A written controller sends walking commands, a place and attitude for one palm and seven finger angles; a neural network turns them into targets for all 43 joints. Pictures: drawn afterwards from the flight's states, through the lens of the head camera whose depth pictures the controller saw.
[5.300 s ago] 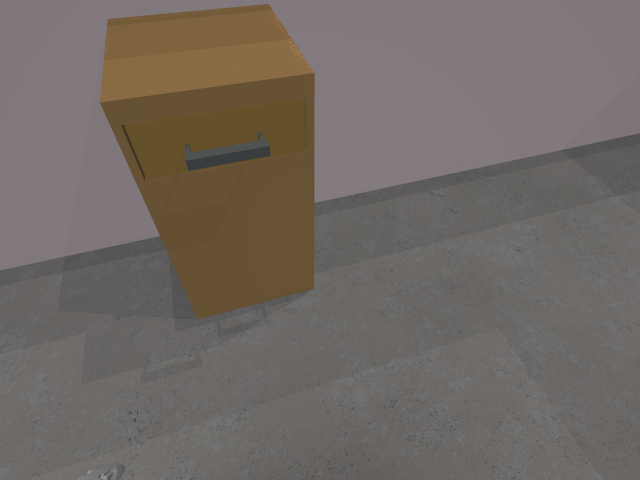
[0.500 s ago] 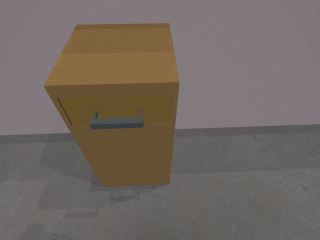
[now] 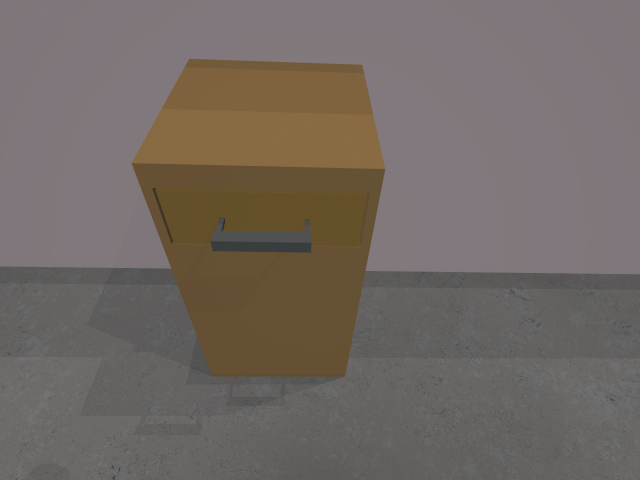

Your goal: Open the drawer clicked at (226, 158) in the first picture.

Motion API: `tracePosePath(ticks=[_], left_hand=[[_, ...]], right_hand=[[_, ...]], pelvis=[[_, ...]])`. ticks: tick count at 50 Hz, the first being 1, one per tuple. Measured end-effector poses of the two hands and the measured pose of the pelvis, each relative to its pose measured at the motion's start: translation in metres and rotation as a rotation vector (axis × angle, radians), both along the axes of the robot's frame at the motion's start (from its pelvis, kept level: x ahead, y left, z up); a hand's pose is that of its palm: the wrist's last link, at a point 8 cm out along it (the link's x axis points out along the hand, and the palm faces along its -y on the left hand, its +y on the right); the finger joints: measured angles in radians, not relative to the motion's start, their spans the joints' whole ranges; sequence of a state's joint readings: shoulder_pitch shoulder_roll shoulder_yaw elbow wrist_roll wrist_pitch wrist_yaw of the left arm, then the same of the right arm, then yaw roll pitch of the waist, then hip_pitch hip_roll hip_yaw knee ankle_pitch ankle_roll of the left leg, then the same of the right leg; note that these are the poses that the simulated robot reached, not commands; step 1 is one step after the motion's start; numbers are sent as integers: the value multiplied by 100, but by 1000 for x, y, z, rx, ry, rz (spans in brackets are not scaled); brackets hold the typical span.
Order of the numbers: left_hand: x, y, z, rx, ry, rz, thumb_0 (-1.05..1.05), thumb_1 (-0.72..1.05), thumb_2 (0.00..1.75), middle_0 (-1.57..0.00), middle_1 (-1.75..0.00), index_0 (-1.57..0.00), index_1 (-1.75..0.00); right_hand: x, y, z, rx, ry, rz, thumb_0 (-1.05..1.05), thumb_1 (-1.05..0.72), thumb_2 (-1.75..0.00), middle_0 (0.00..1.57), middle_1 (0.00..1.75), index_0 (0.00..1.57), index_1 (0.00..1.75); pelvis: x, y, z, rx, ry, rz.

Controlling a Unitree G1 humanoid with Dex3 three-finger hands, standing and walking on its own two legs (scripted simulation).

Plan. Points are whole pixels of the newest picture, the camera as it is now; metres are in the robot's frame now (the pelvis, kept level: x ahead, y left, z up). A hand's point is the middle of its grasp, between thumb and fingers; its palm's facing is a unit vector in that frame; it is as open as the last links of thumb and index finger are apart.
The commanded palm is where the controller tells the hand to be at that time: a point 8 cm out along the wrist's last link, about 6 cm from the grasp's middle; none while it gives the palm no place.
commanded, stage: look again from close up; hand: left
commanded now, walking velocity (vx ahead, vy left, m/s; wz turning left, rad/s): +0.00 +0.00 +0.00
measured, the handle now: (263, 232) +0.55 +0.15 -0.05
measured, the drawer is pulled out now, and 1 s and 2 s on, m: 0.00 0.00 0.00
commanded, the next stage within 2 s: shuffle to correct the standing spot in 0.14 s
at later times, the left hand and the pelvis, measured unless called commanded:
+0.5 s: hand out of the picture -0.03 +0.19 -0.18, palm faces -0.02 -0.99 -0.17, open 7.4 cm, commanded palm none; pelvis +0.00 +0.02 +0.00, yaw -1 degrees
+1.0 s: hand out of the picture +0.05 +0.13 -0.18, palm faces +0.08 -0.99 -0.14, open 7.3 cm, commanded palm none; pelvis +0.06 -0.04 +0.00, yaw +4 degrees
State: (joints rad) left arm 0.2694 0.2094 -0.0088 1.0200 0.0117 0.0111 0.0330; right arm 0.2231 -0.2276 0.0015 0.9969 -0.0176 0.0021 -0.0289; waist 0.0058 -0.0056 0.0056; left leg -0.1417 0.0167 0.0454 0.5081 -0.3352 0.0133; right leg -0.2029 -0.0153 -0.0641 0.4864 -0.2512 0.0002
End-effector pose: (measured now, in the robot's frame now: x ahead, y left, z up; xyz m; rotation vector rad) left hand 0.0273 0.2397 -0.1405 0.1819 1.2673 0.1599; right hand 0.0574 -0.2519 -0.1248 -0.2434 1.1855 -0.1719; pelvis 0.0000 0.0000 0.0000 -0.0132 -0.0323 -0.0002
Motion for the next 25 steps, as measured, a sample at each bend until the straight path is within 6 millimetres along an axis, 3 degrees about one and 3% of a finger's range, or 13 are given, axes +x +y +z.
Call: tracePosePath(ticks=[7, 13, 20, 25], left_hand=[[-16, 9, 0, -13, 28, -2, 1, 91, 90, -20, -30, -20, -30], [-36, 11, -3, -28, 79, 6, 1, 91, 90, -20, -30, -20, -30], [-56, 7, -7, -51, 157, 7, 1, 91, 90, -20, -30, -20, -30], [-57, -2, -7, -57, 207, 4, 1, 91, 90, -19, -30, -20, -30]], right_hand=[[-27, 35, -7, 58, 53, -5, 1, -91, -90, 20, 30, 20, 30], [-60, 49, -12, 70, 132, -43, 1, -92, -90, 20, 30, 20, 30], [-94, 60, -14, 81, 219, -100, 1, -91, -90, 20, 30, 20, 30], [-109, 54, -15, 78, 273, -148, 1, -91, -90, 20, 30, 20, 30]], pelvis=[[-9, 15, 2, 1, -2, -5], [-12, 26, 3, 4, -4, -10], [-9, 29, 2, 15, 0, -10], [1, 21, 1, 23, 17, -16]])
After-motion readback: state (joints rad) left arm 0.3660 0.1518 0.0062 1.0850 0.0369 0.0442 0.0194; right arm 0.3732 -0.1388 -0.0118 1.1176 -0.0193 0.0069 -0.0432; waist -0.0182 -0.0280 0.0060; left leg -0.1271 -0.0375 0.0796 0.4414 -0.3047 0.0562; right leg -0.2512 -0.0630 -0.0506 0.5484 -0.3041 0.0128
